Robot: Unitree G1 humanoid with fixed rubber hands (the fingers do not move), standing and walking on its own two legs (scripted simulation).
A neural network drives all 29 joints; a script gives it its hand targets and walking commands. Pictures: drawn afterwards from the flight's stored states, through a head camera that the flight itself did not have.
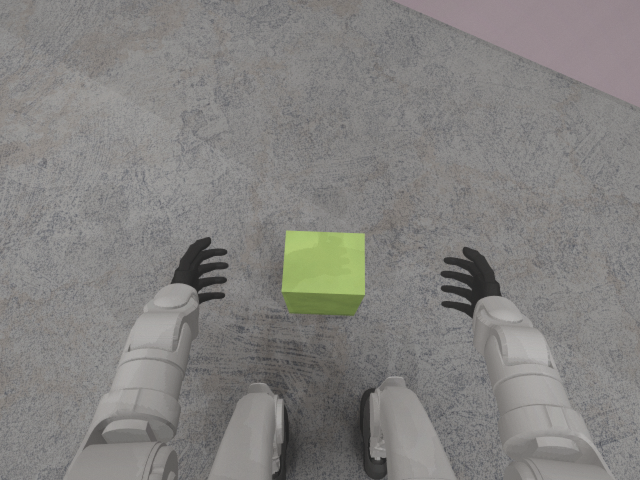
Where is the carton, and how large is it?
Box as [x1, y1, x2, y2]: [282, 231, 364, 315]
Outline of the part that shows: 286,231 282,293 289,312 353,315 364,295 364,234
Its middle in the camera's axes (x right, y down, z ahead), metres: +0.01 +0.10 +0.99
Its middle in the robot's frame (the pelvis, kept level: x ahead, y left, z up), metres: +0.50 -0.01 -0.55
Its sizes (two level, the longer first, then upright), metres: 0.183 0.145 0.267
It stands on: the floor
